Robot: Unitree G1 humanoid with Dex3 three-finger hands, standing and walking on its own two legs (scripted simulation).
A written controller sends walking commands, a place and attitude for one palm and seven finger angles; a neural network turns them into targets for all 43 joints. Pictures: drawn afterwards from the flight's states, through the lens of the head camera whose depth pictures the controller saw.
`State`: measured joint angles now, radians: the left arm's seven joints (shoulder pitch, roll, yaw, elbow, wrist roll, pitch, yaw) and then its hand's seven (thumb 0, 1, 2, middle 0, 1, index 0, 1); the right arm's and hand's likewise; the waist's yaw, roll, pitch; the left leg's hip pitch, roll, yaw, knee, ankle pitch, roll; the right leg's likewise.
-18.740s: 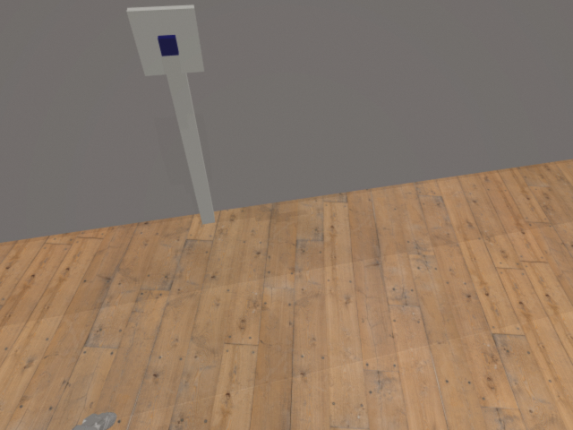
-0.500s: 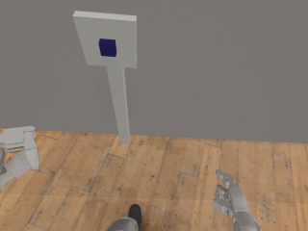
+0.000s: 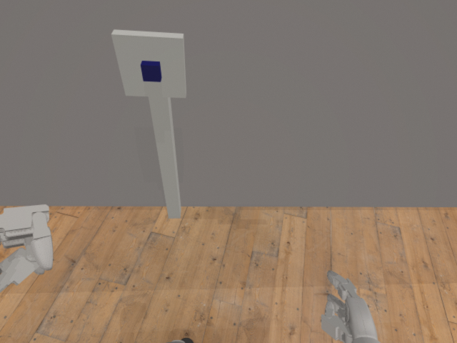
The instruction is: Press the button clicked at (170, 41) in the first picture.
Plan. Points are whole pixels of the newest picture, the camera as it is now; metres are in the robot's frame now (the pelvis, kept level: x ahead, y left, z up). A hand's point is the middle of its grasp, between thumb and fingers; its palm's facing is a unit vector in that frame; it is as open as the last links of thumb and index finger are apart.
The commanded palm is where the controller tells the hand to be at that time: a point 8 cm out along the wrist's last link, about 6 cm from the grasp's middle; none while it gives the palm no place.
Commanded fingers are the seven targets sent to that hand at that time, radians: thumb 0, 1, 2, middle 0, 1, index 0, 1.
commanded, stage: stop stepping back and stand still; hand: left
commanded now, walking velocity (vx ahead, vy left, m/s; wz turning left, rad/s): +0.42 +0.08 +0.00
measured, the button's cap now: (151, 70) +0.77 +0.24 +0.07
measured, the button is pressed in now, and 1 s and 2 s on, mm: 0 0 0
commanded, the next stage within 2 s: let the arm hang, fingers relaxed in 1.48 s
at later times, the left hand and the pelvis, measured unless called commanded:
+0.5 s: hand out of the picture +0.09 +0.23 +0.19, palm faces +0.42 -0.74 -0.52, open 3.1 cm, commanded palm +0.04 +0.27 +0.19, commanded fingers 0.00 0.90 0.90 -1.30 -1.50 -1.30 -1.50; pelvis -0.08 -0.01 -0.01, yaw +3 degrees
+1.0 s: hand out of the picture +0.11 +0.27 +0.18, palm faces +0.45 -0.76 -0.48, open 3.1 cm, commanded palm +0.05 +0.30 +0.19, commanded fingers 0.00 0.90 0.90 -1.30 -1.50 -1.30 -1.50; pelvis -0.06 +0.01 +0.01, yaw +5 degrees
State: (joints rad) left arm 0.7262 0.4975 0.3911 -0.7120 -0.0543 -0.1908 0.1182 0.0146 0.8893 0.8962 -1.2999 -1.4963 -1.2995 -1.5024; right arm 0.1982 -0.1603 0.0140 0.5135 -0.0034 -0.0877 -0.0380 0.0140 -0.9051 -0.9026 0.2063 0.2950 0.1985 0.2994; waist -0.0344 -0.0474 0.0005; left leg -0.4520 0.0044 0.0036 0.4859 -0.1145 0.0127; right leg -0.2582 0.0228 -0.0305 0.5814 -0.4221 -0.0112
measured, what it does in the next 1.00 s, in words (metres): steps on the spot: left foot, then right foot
